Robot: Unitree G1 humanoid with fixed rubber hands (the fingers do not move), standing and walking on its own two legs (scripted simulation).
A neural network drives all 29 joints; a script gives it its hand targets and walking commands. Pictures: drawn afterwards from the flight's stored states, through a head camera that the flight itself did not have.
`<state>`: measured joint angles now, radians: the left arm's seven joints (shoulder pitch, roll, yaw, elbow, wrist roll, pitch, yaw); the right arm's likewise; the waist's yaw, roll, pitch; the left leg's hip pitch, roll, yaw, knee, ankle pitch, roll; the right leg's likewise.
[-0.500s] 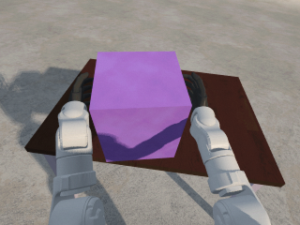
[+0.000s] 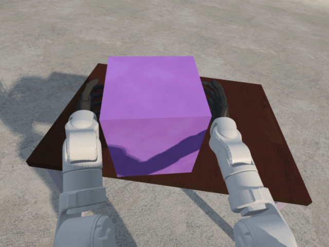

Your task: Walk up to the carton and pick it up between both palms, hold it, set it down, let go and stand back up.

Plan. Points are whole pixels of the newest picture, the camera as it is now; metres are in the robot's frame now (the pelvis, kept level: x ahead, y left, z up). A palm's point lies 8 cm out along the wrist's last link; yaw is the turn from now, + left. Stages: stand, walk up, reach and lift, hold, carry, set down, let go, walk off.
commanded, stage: hold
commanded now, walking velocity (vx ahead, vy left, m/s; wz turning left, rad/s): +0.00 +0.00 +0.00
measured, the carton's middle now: (153, 119) +0.40 +0.01 +0.11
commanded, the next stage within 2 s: none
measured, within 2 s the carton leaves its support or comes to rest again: neither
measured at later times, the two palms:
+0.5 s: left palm (87, 113) +0.35 +0.16 +0.17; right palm (220, 115) +0.35 -0.14 +0.17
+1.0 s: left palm (85, 112) +0.36 +0.16 +0.17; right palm (218, 115) +0.35 -0.14 +0.17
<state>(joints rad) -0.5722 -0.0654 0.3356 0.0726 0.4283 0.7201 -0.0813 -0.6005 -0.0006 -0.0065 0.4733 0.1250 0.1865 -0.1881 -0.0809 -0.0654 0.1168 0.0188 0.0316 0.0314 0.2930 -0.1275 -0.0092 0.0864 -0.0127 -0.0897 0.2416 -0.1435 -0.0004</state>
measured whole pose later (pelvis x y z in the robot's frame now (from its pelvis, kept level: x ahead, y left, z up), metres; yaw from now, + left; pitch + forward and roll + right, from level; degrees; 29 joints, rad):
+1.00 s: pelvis +0.00 +0.00 +0.00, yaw +0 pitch -11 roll -1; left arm -0.58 -0.07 0.34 0.08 0.43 0.71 -0.09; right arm -0.60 0.00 -0.01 0.47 0.12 0.19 -0.19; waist -0.08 -0.06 0.12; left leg 0.02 0.03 0.03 0.29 -0.12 0.00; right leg 0.09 -0.02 -0.09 0.25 -0.14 0.00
